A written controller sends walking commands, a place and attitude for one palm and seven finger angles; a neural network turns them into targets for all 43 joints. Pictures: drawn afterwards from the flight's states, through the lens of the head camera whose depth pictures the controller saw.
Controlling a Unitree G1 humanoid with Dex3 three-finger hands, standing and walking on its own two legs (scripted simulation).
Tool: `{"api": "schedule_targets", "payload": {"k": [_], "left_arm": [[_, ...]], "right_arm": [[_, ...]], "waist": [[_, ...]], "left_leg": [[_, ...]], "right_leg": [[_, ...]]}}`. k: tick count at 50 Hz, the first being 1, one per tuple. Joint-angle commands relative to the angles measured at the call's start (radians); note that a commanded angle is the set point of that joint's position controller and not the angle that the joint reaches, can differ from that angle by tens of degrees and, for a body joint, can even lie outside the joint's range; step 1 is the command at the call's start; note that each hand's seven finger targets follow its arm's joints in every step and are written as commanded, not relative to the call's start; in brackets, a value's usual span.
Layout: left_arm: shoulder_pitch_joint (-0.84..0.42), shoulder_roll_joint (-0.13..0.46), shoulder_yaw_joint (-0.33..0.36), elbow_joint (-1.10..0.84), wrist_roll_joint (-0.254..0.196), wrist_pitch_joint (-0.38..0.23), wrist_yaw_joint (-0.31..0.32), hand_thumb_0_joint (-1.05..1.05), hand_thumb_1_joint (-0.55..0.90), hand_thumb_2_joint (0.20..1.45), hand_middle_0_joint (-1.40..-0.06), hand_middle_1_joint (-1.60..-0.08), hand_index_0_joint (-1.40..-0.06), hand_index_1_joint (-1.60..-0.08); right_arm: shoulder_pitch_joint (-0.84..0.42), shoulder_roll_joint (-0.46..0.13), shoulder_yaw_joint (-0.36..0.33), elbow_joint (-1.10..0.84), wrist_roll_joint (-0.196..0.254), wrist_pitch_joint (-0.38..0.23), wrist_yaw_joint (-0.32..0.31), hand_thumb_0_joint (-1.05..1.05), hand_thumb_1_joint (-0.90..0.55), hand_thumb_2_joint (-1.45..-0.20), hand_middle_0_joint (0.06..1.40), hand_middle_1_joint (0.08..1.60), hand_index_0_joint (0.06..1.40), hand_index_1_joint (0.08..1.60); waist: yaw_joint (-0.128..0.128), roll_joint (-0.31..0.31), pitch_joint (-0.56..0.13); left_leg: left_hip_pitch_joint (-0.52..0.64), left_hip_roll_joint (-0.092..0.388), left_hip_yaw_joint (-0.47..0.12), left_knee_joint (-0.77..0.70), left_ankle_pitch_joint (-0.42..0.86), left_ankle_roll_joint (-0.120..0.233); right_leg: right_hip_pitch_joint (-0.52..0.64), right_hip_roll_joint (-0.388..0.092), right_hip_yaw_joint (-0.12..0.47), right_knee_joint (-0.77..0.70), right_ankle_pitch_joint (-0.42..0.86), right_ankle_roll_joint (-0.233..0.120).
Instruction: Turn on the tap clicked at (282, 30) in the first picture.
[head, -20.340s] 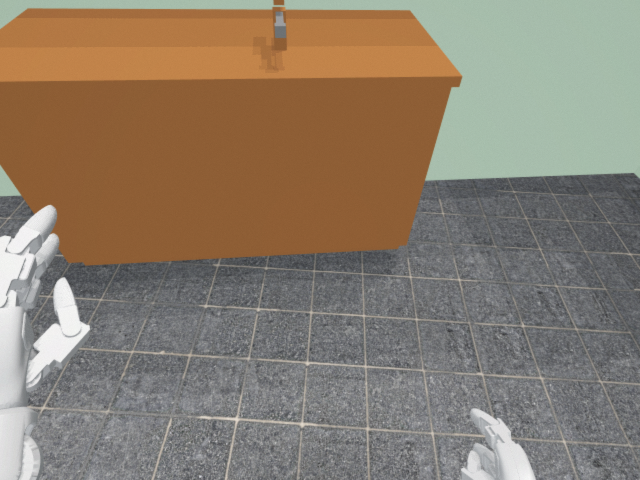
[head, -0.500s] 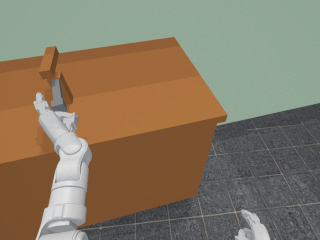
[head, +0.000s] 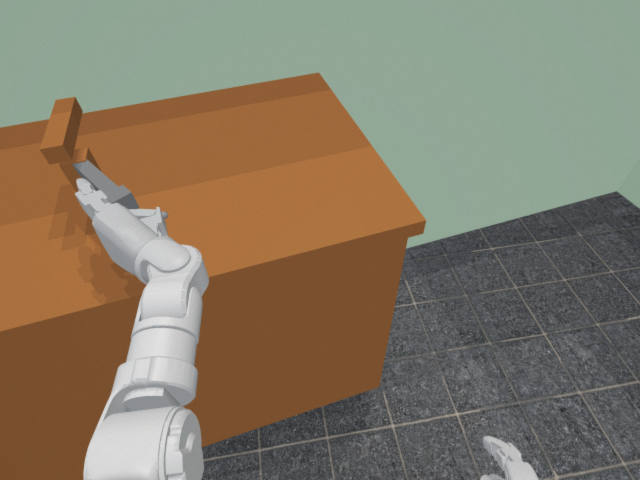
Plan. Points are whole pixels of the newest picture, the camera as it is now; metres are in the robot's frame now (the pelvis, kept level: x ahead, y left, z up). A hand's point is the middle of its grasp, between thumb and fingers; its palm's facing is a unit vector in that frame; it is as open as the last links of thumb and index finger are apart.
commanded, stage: push the lever round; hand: left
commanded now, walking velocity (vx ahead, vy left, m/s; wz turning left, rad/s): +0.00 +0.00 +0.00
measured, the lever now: (121, 201) +0.42 +0.29 +0.14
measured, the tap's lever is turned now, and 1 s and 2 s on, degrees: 30 70 70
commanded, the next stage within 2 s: lift the hand up off the lever in 0.72 s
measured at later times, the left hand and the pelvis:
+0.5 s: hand (196, 189) +0.46 +0.20 +0.14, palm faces +0.84 -0.53 -0.14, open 7.9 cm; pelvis +0.01 -0.01 +0.00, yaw -1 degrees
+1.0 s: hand (200, 177) +0.48 +0.20 +0.14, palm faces +0.83 -0.54 -0.14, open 8.2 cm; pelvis +0.02 -0.01 +0.00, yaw -1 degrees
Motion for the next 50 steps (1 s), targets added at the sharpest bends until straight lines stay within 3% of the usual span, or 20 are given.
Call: {"api": "schedule_targets", "payload": {"k": [1, 3, 7, 8, 10, 13, 15, 18, 20, 23, 26, 34, 37, 38, 41, 42, 44, 46, 48, 50], "left_arm": [[-0.516, 0.194, -0.021, -0.149, 0.052, -0.040, 0.014, 0.000, 0.900, 0.900, -0.150, -0.150, -0.150, -0.150], [-0.529, 0.246, 0.035, -0.132, 0.052, -0.036, 0.029, 0.000, 0.900, 0.900, -0.150, -0.150, -0.150, -0.150], [-0.585, 0.242, 0.038, -0.088, 0.068, -0.024, 0.053, 0.000, 0.900, 0.900, -0.150, -0.150, -0.150, -0.150], [-0.572, 0.280, 0.077, -0.064, 0.077, -0.018, 0.061, 0.000, 0.900, 0.900, -0.150, -0.150, -0.150, -0.150], [-0.602, 0.273, 0.068, -0.047, 0.084, -0.013, 0.069, 0.000, 0.900, 0.900, -0.150, -0.150, -0.150, -0.150], [-0.575, 0.327, 0.123, -0.027, 0.096, -0.009, 0.071, 0.000, 0.900, 0.900, -0.150, -0.150, -0.150, -0.150], [-0.599, 0.290, 0.094, -0.020, 0.101, -0.012, 0.068, 0.000, 0.900, 0.900, -0.150, -0.150, -0.150, -0.150], [-0.559, 0.326, 0.137, -0.017, 0.101, -0.012, 0.068, 0.000, 0.900, 0.900, -0.150, -0.150, -0.150, -0.150], [-0.593, 0.304, 0.111, -0.014, 0.099, -0.016, 0.066, 0.000, 0.900, 0.900, -0.150, -0.150, -0.150, -0.150], [-0.574, 0.345, 0.150, -0.028, 0.098, -0.021, 0.064, 0.000, 0.900, 0.900, -0.150, -0.150, -0.150, -0.150], [-0.564, 0.315, 0.131, -0.017, 0.091, -0.018, 0.060, 0.000, 0.900, 0.900, -0.150, -0.150, -0.150, -0.150], [-0.611, 0.316, 0.124, 0.000, 0.098, -0.030, 0.062, 0.000, 0.900, 0.900, -0.150, -0.150, -0.150, -0.150], [-0.636, 0.318, 0.124, 0.023, 0.102, -0.032, 0.065, 0.000, 0.900, 0.900, -0.150, -0.150, -0.150, -0.150], [-0.626, 0.342, 0.148, 0.027, 0.104, -0.034, 0.066, 0.000, 0.900, 0.900, -0.150, -0.150, -0.150, -0.150], [-0.659, 0.303, 0.112, 0.057, 0.108, -0.033, 0.065, 0.000, 0.900, 0.900, -0.150, -0.150, -0.150, -0.150], [-0.655, 0.332, 0.138, 0.061, 0.110, -0.036, 0.068, 0.000, 0.900, 0.900, -0.150, -0.150, -0.150, -0.150], [-0.679, 0.309, 0.116, 0.043, 0.112, -0.042, 0.069, 0.000, 0.900, 0.900, -0.150, -0.150, -0.150, -0.150], [-0.640, 0.336, 0.150, 0.035, 0.106, -0.039, 0.071, 0.000, 0.900, 0.900, -0.150, -0.150, -0.150, -0.150], [-0.622, 0.336, 0.156, 0.012, 0.105, -0.034, 0.067, 0.000, 0.900, 0.900, -0.150, -0.150, -0.150, -0.150], [-0.620, 0.323, 0.144, -0.002, 0.101, -0.026, 0.067, 0.000, 0.900, 0.900, -0.150, -0.150, -0.150, -0.150]], "right_arm": [[-0.099, -0.105, -0.036, -0.125, -0.004, -0.047, 0.006, 0.000, -0.900, -0.900, 0.200, 0.300, 0.200, 0.300], [-0.094, -0.110, -0.040, -0.120, -0.004, -0.040, 0.008, 0.000, -0.900, -0.900, 0.200, 0.300, 0.200, 0.300], [-0.077, -0.107, -0.041, -0.115, -0.008, -0.027, 0.016, 0.000, -0.900, -0.900, 0.200, 0.300, 0.200, 0.300], [-0.074, -0.111, -0.045, -0.109, -0.010, -0.021, 0.017, 0.000, -0.900, -0.900, 0.200, 0.300, 0.200, 0.300], [-0.056, -0.113, -0.043, -0.110, -0.011, -0.017, 0.022, 0.000, -0.900, -0.900, 0.200, 0.300, 0.200, 0.300], [-0.041, -0.118, -0.051, -0.112, -0.013, -0.003, 0.024, 0.000, -0.900, -0.900, 0.200, 0.300, 0.200, 0.300], [-0.018, -0.115, -0.048, -0.114, -0.014, -0.003, 0.028, 0.000, -0.900, -0.900, 0.200, 0.300, 0.200, 0.300], [-0.009, -0.119, -0.055, -0.116, -0.015, 0.001, 0.031, 0.000, -0.900, -0.900, 0.200, 0.300, 0.200, 0.300], [0.005, -0.117, -0.050, -0.117, -0.013, -0.002, 0.035, 0.000, -0.900, -0.900, 0.200, 0.300, 0.200, 0.300], [0.013, -0.124, -0.056, -0.118, -0.014, 0.000, 0.033, 0.000, -0.900, -0.900, 0.200, 0.300, 0.200, 0.300], [0.028, -0.122, -0.054, -0.119, -0.012, -0.004, 0.038, 0.000, -0.900, -0.900, 0.200, 0.300, 0.200, 0.300], [0.046, -0.124, -0.058, -0.110, -0.015, -0.011, 0.044, 0.000, -0.900, -0.900, 0.200, 0.300, 0.200, 0.300], [0.051, -0.125, -0.057, -0.102, -0.019, -0.013, 0.047, 0.000, -0.900, -0.900, 0.200, 0.300, 0.200, 0.300], [0.057, -0.129, -0.061, -0.098, -0.021, -0.009, 0.046, 0.000, -0.900, -0.900, 0.200, 0.300, 0.200, 0.300], [0.065, -0.125, -0.057, -0.098, -0.023, -0.012, 0.051, 0.000, -0.900, -0.900, 0.200, 0.300, 0.200, 0.300], [0.071, -0.128, -0.059, -0.099, -0.023, -0.011, 0.051, 0.000, -0.900, -0.900, 0.200, 0.300, 0.200, 0.300], [0.073, -0.124, -0.058, -0.102, -0.024, -0.011, 0.053, 0.000, -0.900, -0.900, 0.200, 0.300, 0.200, 0.300], [0.079, -0.127, -0.060, -0.108, -0.026, -0.011, 0.055, 0.000, -0.900, -0.900, 0.200, 0.300, 0.200, 0.300], [0.075, -0.128, -0.065, -0.107, -0.026, -0.007, 0.056, 0.000, -0.900, -0.900, 0.200, 0.300, 0.200, 0.300], [0.076, -0.126, -0.060, -0.109, -0.024, -0.009, 0.057, 0.000, -0.900, -0.900, 0.200, 0.300, 0.200, 0.300]], "waist": [[-0.031, -0.086, -0.242], [-0.017, -0.081, -0.256], [-0.030, -0.105, -0.274], [-0.016, -0.087, -0.282], [-0.032, -0.107, -0.281], [-0.015, -0.105, -0.315], [-0.037, -0.134, -0.311], [-0.020, -0.109, -0.335], [-0.038, -0.133, -0.306], [-0.023, -0.117, -0.340], [-0.038, -0.133, -0.322], [-0.045, -0.090, -0.321], [-0.056, -0.116, -0.316], [-0.045, -0.088, -0.332], [-0.064, -0.103, -0.313], [-0.059, -0.123, -0.327], [-0.058, -0.071, -0.341], [-0.045, -0.108, -0.381], [-0.036, -0.088, -0.388], [-0.043, -0.105, -0.374]], "left_leg": [[-0.051, 0.002, 0.053, -0.062, 0.041, 0.037], [-0.074, 0.000, 0.052, -0.059, 0.032, 0.036], [-0.102, 0.005, 0.058, -0.045, 0.035, 0.035], [-0.106, 0.005, 0.055, -0.045, 0.033, 0.035], [-0.117, 0.006, 0.060, -0.042, 0.045, 0.037], [-0.132, 0.007, 0.060, -0.040, 0.056, 0.038], [-0.124, 0.008, 0.067, -0.036, 0.076, 0.041], [-0.130, 0.006, 0.069, -0.039, 0.073, 0.040], [-0.136, 0.009, 0.070, -0.040, 0.075, 0.042], [-0.134, 0.006, 0.069, -0.045, 0.084, 0.042], [-0.126, 0.008, 0.075, -0.044, 0.101, 0.043], [-0.108, 0.006, 0.077, -0.051, 0.091, 0.044], [-0.121, 0.006, 0.076, -0.042, 0.089, 0.045], [-0.111, 0.005, 0.075, -0.046, 0.096, 0.045], [-0.116, 0.006, 0.078, -0.043, 0.094, 0.045], [-0.119, 0.007, 0.076, -0.042, 0.094, 0.046], [-0.093, 0.007, 0.077, -0.046, 0.117, 0.046], [-0.097, 0.007, 0.077, -0.045, 0.144, 0.045], [-0.078, 0.008, 0.077, -0.048, 0.169, 0.043], [-0.074, 0.011, 0.079, -0.054, 0.176, 0.043]], "right_leg": [[0.191, -0.093, 0.123, -0.146, -0.049, 0.076], [0.202, -0.096, 0.135, -0.150, -0.073, 0.077], [0.215, -0.112, 0.156, -0.153, -0.060, 0.092], [0.215, -0.107, 0.150, -0.149, -0.067, 0.088], [0.216, -0.115, 0.154, -0.141, -0.027, 0.094], [0.256, -0.119, 0.163, -0.132, 0.033, 0.099], [0.249, -0.119, 0.156, -0.121, 0.097, 0.105], [0.269, -0.115, 0.155, -0.117, 0.106, 0.105], [0.255, -0.118, 0.160, -0.121, 0.114, 0.111], [0.290, -0.116, 0.160, -0.115, 0.146, 0.108], [0.284, -0.116, 0.156, -0.113, 0.195, 0.115], [0.252, -0.105, 0.140, -0.114, 0.145, 0.103], [0.252, -0.109, 0.147, -0.117, 0.161, 0.111], [0.256, -0.101, 0.133, -0.106, 0.163, 0.102], [0.230, -0.101, 0.129, -0.105, 0.169, 0.107], [0.240, -0.100, 0.128, -0.105, 0.162, 0.106], [0.233, -0.094, 0.116, -0.090, 0.187, 0.097], [0.277, -0.094, 0.114, -0.079, 0.248, 0.102], [0.292, -0.090, 0.107, -0.074, 0.284, 0.098], [0.292, -0.089, 0.104, -0.077, 0.291, 0.100]]}}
